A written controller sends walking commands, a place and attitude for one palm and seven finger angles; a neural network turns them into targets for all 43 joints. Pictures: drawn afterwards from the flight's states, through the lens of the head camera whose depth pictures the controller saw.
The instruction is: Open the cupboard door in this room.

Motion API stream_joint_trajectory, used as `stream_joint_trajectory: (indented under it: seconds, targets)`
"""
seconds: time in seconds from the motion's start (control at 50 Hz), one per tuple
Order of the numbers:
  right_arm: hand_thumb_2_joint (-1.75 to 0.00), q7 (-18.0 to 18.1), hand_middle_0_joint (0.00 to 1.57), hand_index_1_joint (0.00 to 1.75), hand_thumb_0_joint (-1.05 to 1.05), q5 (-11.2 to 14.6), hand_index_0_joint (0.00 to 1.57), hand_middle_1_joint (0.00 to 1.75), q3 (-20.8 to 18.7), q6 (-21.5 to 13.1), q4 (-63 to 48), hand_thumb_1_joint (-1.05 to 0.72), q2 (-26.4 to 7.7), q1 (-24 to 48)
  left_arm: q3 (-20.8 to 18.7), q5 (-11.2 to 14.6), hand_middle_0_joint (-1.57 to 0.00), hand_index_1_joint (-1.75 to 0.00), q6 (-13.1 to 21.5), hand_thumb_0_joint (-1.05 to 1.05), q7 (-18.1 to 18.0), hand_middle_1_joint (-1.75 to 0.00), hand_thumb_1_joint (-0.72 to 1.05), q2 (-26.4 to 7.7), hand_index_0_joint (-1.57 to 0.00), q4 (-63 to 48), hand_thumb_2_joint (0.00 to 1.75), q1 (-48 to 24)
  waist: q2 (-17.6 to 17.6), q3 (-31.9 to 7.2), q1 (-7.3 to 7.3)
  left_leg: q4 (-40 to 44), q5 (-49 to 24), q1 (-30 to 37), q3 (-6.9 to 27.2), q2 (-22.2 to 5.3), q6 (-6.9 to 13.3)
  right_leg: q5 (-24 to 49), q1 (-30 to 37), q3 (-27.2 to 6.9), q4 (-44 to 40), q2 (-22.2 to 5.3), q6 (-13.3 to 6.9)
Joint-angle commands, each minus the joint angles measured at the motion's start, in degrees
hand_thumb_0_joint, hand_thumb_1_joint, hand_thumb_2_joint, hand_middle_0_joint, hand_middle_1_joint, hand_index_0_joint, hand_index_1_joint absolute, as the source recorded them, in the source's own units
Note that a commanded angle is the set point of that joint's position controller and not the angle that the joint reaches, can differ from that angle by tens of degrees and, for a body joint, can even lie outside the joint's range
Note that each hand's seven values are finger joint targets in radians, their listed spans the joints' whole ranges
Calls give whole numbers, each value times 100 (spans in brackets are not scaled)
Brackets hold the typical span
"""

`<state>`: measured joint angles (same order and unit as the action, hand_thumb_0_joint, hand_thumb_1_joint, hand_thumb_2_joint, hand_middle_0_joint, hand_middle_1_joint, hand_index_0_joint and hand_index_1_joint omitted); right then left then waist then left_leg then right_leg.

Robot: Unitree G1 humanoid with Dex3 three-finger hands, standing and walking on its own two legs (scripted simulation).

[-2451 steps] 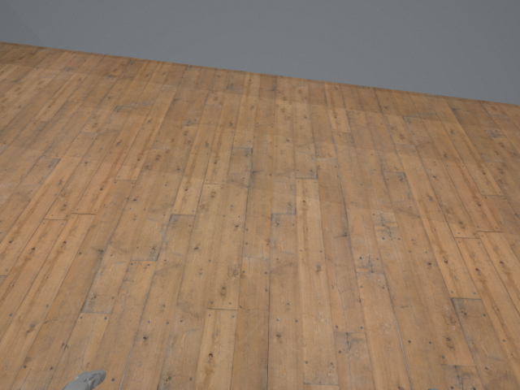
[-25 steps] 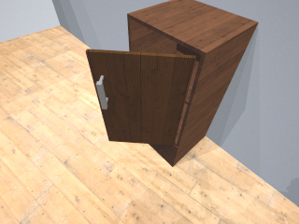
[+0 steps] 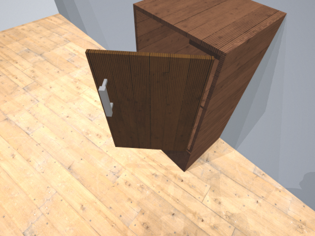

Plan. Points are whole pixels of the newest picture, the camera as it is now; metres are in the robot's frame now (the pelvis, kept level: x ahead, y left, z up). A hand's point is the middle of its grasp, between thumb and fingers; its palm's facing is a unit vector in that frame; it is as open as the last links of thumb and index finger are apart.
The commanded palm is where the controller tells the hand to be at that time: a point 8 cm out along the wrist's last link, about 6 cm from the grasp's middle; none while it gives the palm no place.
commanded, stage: come to a stop and stand still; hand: left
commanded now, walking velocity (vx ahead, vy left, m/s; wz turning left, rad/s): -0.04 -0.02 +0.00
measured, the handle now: (107, 98) +0.55 +0.22 -0.04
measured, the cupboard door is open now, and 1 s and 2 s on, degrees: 44 44 44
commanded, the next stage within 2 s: look again from close up in 0.78 s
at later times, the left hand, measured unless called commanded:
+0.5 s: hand out of the picture +0.03 +0.14 -0.17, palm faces +0.03 -0.98 -0.21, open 7.3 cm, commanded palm none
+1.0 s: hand out of the picture +0.00 +0.13 -0.17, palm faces +0.05 -0.98 -0.20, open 7.4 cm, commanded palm none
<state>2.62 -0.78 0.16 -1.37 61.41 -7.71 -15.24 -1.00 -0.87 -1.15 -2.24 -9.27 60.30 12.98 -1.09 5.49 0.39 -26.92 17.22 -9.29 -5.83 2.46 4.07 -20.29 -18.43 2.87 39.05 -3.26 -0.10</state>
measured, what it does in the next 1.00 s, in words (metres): steps on the spot: right foot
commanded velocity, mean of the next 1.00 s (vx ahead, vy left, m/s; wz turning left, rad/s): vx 0.00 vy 0.00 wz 0.00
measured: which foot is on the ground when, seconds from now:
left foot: down 0.00-1.00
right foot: up 0.00-0.02, down 0.04-1.00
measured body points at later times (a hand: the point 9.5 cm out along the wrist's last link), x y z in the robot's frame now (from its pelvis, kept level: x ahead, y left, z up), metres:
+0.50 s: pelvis +0.00 -0.04 +0.01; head +0.01 -0.04 +0.45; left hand +0.03 +0.19 -0.15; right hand +0.01 -0.26 -0.16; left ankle -0.03 +0.07 -0.74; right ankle +0.02 -0.13 -0.74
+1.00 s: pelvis -0.01 -0.05 +0.00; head +0.00 -0.05 +0.45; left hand -0.01 +0.18 -0.15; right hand +0.01 -0.28 -0.16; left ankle -0.03 +0.07 -0.74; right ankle +0.02 -0.13 -0.74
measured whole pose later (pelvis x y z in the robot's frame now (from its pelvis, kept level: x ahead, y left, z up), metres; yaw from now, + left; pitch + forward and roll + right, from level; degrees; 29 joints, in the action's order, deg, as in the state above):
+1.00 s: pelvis -0.01 -0.05 +0.00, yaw +3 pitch -1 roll +0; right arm 1.4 -0.9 -0.8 -0.5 60.7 -9.9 -17.1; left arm 0.4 -1.1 1.2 -1.3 -9.2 60.3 17.5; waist 0.7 1.6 -0.6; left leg -29.4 17.4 -10.9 -1.6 -1.7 -0.5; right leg -12.8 -13.8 7.3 27.3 1.0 -3.8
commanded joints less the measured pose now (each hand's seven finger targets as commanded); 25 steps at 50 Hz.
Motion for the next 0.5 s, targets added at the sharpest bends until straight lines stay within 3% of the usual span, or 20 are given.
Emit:
stream_joint_trajectory:
  seconds: [0.0, 0.02, 0.04, 0.08, 0.1, 0.16, 0.26, 0.48]
  targets:
    - [-90, 23, 20, 30, 0, 5, 20, 30, -234, -41, -242, -90, -768, -162, -90, -40, -20, -30, 121, 0, -22, -30, 90, -413, -20, -181, 90, 660, 290, -614, 172, 96, -3372, -117, 935, -1372, 236, 1512, 759, -188, -1040, -113, -34]
    - [-90, 5, 20, 30, 0, 10, 20, 30, -230, -32, -260, -90, -662, -219, -106, -49, -20, -30, 160, 0, -27, -30, 90, -549, -20, -210, 90, 660, -40, -651, 124, -38, -2380, -389, 781, -1067, 23, 2467, 982, -566, -1090, -370, -145]
    - [-90, -23, 20, 30, 0, 23, 20, 30, -224, -10, -267, -90, -571, -299, -92, -38, -20, -30, 173, 0, -19, -30, 90, -653, -20, -246, 90, 567, -171, -603, 26, -24, -1286, -626, 658, -783, -132, 2946, 966, -847, -1022, -709, -345]
    - [-90, -52, 20, 30, 0, 17, 20, 30, -183, 64, -184, -90, -442, -378, -71, -18, -20, -30, 198, 0, -19, -30, 90, -725, -20, -296, 90, 403, -763, -699, -60, -42, -545, -470, 478, -579, -291, 3002, 805, -1035, -1176, -906, -560]
    - [-90, -63, 20, 30, 0, 13, 20, 30, -160, 65, -132, -90, -434, -430, -58, -6, -20, -30, 190, 0, -19, -30, 90, -740, -20, -340, 90, 268, -756, -674, -98, 78, -580, -330, 489, -598, -303, 2656, 666, -941, -1253, -850, -540]
    - [-90, -84, 20, 30, 0, -21, 20, 30, -119, -8, -38, -90, -526, -280, -22, 4, -20, -30, 165, 0, -3, -30, 90, -664, -20, -388, 90, 81, 0, -439, -13, 592, -1160, -310, 760, -877, -199, 1842, 635, -606, -1271, -391, -267]
    - [-90, -83, 20, 30, 0, -14, 20, 30, -73, -49, 12, -90, -608, -217, -14, 7, -20, -30, 191, 0, 13, -30, 90, -667, -20, -285, 90, 165, 90, -376, 36, 778, -1044, -332, 751, -914, -209, 1695, 834, -592, -1476, -339, -229]
    - [-90, -103, 20, 30, 0, -7, 20, 30, -43, -1, 150, -90, -668, -338, -3, 16, -20, -30, 276, 0, 46, -30, 90, -758, -20, -95, 90, 302, -25, -198, -18, 818, -438, -238, 628, -812, -273, 982, 690, -750, -2082, -379, -271]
